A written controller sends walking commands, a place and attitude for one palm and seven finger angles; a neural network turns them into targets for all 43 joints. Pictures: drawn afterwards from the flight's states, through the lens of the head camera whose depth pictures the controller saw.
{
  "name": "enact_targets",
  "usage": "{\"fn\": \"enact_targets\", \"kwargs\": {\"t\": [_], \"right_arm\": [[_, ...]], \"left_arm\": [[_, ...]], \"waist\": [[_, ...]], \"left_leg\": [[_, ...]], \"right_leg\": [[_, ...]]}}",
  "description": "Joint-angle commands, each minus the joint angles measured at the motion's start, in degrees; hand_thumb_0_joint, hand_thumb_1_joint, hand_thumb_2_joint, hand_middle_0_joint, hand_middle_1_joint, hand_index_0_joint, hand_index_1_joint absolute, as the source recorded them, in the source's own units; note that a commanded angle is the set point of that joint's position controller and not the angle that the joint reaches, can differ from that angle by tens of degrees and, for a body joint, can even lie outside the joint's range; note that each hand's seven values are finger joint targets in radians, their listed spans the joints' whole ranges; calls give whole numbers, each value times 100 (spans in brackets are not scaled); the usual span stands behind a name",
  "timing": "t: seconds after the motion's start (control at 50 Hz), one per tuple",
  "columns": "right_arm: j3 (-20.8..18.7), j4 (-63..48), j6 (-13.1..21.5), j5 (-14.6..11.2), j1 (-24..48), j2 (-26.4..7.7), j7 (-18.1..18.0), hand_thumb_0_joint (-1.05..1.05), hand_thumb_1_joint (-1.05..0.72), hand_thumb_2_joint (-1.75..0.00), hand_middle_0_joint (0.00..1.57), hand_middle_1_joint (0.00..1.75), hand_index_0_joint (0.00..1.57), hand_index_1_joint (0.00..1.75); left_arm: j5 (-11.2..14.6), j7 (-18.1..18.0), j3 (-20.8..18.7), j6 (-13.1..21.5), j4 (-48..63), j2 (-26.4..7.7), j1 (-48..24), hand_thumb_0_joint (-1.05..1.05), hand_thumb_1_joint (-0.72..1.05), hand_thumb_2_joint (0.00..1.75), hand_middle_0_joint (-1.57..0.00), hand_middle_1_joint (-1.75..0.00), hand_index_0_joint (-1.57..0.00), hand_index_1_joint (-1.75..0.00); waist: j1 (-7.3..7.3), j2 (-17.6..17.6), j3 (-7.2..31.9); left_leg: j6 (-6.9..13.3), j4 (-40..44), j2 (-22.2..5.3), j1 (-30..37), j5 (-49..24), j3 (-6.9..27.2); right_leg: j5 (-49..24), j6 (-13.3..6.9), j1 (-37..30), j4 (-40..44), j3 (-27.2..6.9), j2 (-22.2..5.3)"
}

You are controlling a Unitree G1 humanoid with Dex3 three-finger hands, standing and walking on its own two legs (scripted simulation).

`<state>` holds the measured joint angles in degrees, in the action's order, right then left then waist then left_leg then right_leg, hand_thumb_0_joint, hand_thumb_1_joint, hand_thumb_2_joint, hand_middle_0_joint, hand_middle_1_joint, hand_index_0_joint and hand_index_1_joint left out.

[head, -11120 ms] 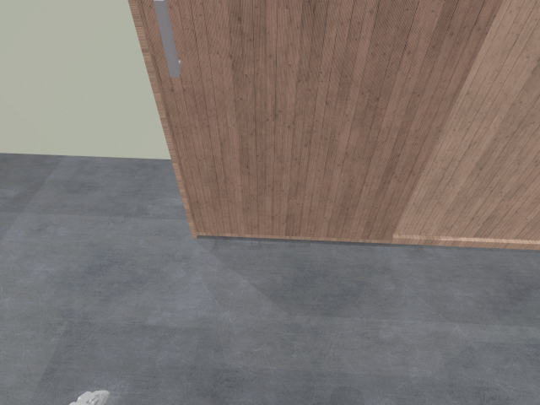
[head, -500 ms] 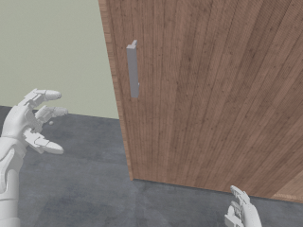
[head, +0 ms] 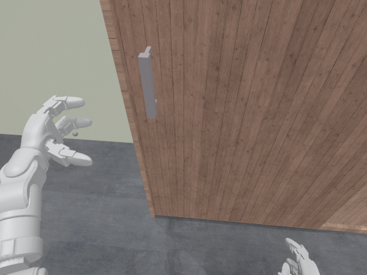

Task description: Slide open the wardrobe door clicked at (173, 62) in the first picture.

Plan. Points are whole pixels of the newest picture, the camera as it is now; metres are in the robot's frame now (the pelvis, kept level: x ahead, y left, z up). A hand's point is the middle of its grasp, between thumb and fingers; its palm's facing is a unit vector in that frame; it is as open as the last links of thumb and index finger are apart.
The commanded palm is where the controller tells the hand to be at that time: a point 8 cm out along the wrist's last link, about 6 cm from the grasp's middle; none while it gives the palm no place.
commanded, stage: move the hooked fingers beside the handle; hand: left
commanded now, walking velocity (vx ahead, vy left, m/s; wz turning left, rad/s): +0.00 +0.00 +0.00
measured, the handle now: (150, 84) +0.55 +0.14 +0.15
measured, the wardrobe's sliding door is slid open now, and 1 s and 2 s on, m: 0.00 0.00 0.00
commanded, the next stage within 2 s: none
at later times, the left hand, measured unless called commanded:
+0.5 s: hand (99, 109) +0.41 +0.23 +0.17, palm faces +0.03 -1.00 -0.02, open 14.0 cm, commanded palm +0.39 +0.28 +0.16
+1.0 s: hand (122, 94) +0.48 +0.19 +0.16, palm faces +0.02 -1.00 -0.02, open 14.0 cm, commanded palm +0.45 +0.25 +0.16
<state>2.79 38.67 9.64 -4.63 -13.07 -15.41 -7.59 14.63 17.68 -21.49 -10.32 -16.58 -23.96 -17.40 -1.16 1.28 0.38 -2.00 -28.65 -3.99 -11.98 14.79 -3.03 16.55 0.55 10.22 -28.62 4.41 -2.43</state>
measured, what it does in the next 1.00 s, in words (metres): stands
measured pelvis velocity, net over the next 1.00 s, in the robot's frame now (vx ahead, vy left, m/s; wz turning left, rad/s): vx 0.00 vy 0.01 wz -0.01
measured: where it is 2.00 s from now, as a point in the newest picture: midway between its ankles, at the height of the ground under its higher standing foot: outside the picture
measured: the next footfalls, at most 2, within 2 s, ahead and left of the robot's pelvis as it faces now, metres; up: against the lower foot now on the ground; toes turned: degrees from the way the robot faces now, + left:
none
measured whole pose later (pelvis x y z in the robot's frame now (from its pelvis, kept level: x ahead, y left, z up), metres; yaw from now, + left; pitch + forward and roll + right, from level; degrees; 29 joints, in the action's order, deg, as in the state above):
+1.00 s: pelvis +0.00 +0.01 -0.01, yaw -1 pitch +6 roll -1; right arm 0.7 42.3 6.3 -2.8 -19.2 -15.3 -4.3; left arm 7.0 11.4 -17.5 0.6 -54.7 -25.6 -50.7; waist 5.3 0.8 1.8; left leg -1.1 -33.8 -3.9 -23.5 16.4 -3.3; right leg 17.0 1.3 21.2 -32.1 3.6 -2.7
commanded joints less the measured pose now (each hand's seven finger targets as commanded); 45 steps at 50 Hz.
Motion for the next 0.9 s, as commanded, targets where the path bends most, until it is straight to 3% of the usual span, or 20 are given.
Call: {"fn": "enact_targets", "kwargs": {"t": [0.0, 0.12, 0.16, 0.26, 0.28, 0.3, 0.34, 0.36, 0.4, 0.44, 0.46, 0.5, 0.56, 0.64, 0.68, 0.7, 0.72, 0.76, 0.82, 0.88], "right_arm": [[-320, -829, 341, 6, 616, -734, -121, 0, -90, -90, 20, 30, 20, 30], [-355, -683, 244, -4, 475, -791, -124, 0, -90, -90, 20, 30, 20, 30], [-359, -620, 192, 19, 425, -847, -112, 0, -90, -90, 20, 30, 20, 30], [-378, -599, 101, 51, 265, -844, -74, 0, -90, -90, 20, 30, 20, 30], [-386, -640, 100, 45, 274, -817, -61, 0, -90, -90, 20, 30, 20, 30], [-384, -638, 109, 47, 242, -796, -53, 0, -90, -90, 20, 30, 20, 30], [-404, -602, 110, 49, 151, -807, -44, 0, -90, -90, 20, 30, 20, 30], [-418, -573, 121, 54, 92, -822, -30, 0, -90, -90, 20, 30, 20, 30], [-447, -526, 98, 39, 14, -862, -34, 0, -90, -90, 20, 30, 20, 30], [-449, -490, 73, 21, -51, -871, -21, 0, -90, -90, 20, 30, 20, 30], [-467, -431, 56, 36, -114, -932, -17, 0, -90, -90, 20, 30, 20, 30], [-478, -449, 6, 34, -155, -930, 4, 0, -90, -90, 20, 30, 20, 30], [-481, -421, -45, 53, -254, -932, 51, 0, -90, -90, 20, 30, 20, 30], [-526, -430, -50, 98, -402, -914, 105, 0, -90, -90, 20, 30, 20, 30], [-542, -376, -45, 115, -485, -918, 117, 0, -90, -90, 20, 30, 20, 30], [-547, -359, -50, 104, -510, -908, 126, 0, -90, -90, 20, 30, 20, 30], [-544, -323, -54, 99, -517, -911, 133, 0, -90, -90, 20, 30, 20, 30], [-540, -243, -81, 115, -615, -962, 132, 0, -90, -90, 20, 30, 20, 30], [-535, -199, -107, 103, -672, -918, 167, 0, -90, -90, 20, 30, 20, 30], [-557, -161, -125, 160, -830, -969, 207, 0, -90, -90, 20, 30, 20, 30]], "left_arm": [[121, 15, -26, 577, 1239, -1165, -2689, 0, -50, 30, -30, -120, -30, -120], [24, -62, -39, 467, 477, -1262, -2921, 0, -50, 30, -30, -120, -30, -120], [2, -130, -343, 452, 115, -1617, -2940, 0, -50, 30, -30, -120, -30, -120], [-150, -215, -428, 684, -333, -1880, -3655, 0, -50, 30, -30, -120, -30, -120], [-180, -212, -338, 782, -256, -1836, -3822, 0, -50, 30, -30, -120, -30, -120], [-179, -200, -163, 870, -268, -1648, -3967, 0, -50, 30, -30, -120, -30, -120], [-216, -178, -42, 1035, -271, -1621, -4251, 0, -50, 30, -30, -120, -30, -120], [-207, -154, 68, 1102, -341, -1524, -4318, 0, -50, 30, -30, -120, -30, -120], [-193, -107, -4, 1090, -602, -1614, -4334, 0, -50, 30, -30, -120, -30, -120], [-173, -53, 122, 999, -979, -1453, -4359, 0, -50, 30, -30, -120, -30, -120], [-183, -74, -120, 962, -1257, -1705, -4263, 0, -50, 30, -30, -120, -30, -120], [-199, -94, -195, 885, -1445, -1752, -4225, 0, -50, 30, -30, -120, -30, -120], [-323, -209, -49, 955, -1551, -1717, -4652, 0, -50, 30, -30, -120, -30, -120], [-412, -358, -51, 1312, -1206, -1763, -5173, 0, -50, 30, -30, -120, -30, -120], [-420, -382, -18, 1462, -1199, -1785, -5452, 0, -50, 30, -30, -120, -30, -120], [-426, -390, -28, 1466, -1420, -1717, -5298, 0, -50, 30, -30, -120, -30, -120], [-415, -382, 99, 1482, -1468, -1600, -5495, 0, -50, 30, -30, -120, -30, -120], [-470, -406, -7, 1439, -1919, -1748, -5519, 0, -50, 30, -30, -120, -30, -120], [-565, -470, 345, 1338, -2360, -1326, -5802, 0, -50, 30, -30, -120, -30, -120], [-641, -593, 172, 1409, -2508, -1534, -6075, 0, -50, 30, -30, -120, -30, -120]], "waist": [[154, 277, 1286], [150, -30, 1365], [105, -168, 1304], [211, -151, 1467], [216, 124, 1564], [276, 186, 1616], [332, 432, 1733], [376, 231, 1759], [390, 167, 1769], [396, 107, 1676], [366, -110, 1629], [325, -129, 1689], [409, -6, 1617], [460, 293, 2087], [516, 234, 2235], [483, 227, 2150], [573, 298, 2067], [572, 132, 1947], [679, 311, 1675], [684, 164, 1945]], "left_leg": [[271, 234, 367, 673, -1235, 123], [280, 214, 374, 502, -1173, 125], [289, 196, 369, 329, -1057, 102], [289, 116, 356, 221, -1129, 73], [282, 111, 365, 270, -1147, 65], [285, 76, 370, 355, -1193, 58], [268, 47, 364, 440, -1238, 91], [293, 4, 349, 450, -1275, 102], [297, -11, 350, 384, -1272, 109], [286, 7, 364, 270, -1205, 135], [303, -21, 356, 169, -1186, 125], [301, -20, 362, 69, -1254, 114], [290, -54, 353, 12, -1210, 134], [281, -142, 340, 274, -1527, 170], [285, -174, 314, 323, -1629, 199], [280, -178, 319, 291, -1589, 194], [274, -178, 320, 290, -1528, 183], [280, -176, 317, 129, -1391, 204], [245, -153, 313, 28, -1291, 231], [245, -201, 301, 35, -1412, 278]], "right_leg": [[-1596, -78, 70, 360, -107, 284], [-1610, -67, 107, 330, -110, 250], [-1490, -60, 90, 350, -151, 231], [-1667, -44, 62, 274, -232, 201], [-1685, -54, 56, 262, -248, 196], [-1755, -57, 85, 250, -250, 215], [-1748, -88, 136, 220, -230, 250], [-1777, -87, 146, 213, -224, 269], [-1856, -80, 175, 181, -221, 267], [-1782, -89, 262, 167, -182, 265], [-1766, -83, 254, 172, -187, 263], [-1900, -73, 210, 129, -202, 233], [-1750, -80, 349, 115, -195, 243], [-1988, -115, 310, 11, -208, 289], [-2072, -106, 284, -20, -206, 299], [-2010, -119, 328, -29, -191, 321], [-1964, -109, 438, -2, -190, 320], [-1797, -113, 497, -2, -170, 327], [-1617, -118, 793, 13, -137, 325], [-1695, -121, 753, -42, -140, 322]]}}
